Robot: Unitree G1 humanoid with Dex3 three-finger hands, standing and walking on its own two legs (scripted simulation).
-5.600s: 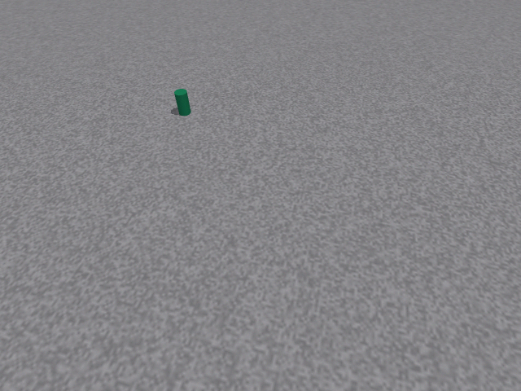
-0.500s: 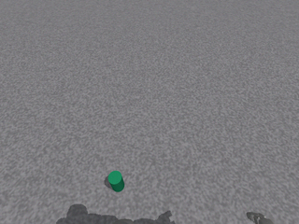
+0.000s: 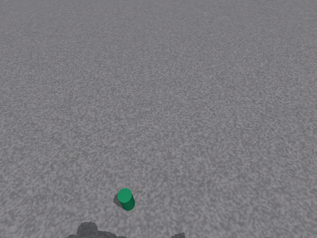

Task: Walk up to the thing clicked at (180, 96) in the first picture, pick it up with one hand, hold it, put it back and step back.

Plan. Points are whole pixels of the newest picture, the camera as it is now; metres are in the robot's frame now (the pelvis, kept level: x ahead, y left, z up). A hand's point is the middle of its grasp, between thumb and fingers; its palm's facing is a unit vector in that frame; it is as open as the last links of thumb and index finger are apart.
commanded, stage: walk up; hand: left
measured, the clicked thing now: (126, 199) +0.43 +0.23 -0.70
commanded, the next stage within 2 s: stand in 0.32 s
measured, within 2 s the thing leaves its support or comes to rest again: neither
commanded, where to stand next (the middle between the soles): +0.11 +0.01 m, yaw -2 degrees
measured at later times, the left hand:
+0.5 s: hand out of the picture +0.09 +0.25 -0.15, palm faces -0.03 -0.94 -0.35, open 7.4 cm
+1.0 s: hand out of the picture +0.11 +0.24 -0.15, palm faces -0.02 -0.94 -0.34, open 7.4 cm
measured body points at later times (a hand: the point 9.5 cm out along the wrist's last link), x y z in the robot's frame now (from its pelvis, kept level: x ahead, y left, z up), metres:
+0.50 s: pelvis +0.01 +0.00 +0.00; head +0.02 +0.00 +0.45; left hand +0.09 +0.30 -0.13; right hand +0.09 -0.30 -0.13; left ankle +0.05 +0.12 -0.74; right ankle +0.01 -0.14 -0.74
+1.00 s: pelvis +0.04 -0.01 +0.00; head +0.05 -0.02 +0.45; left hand +0.12 +0.29 -0.13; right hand +0.12 -0.31 -0.13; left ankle +0.05 +0.12 -0.74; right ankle +0.01 -0.14 -0.74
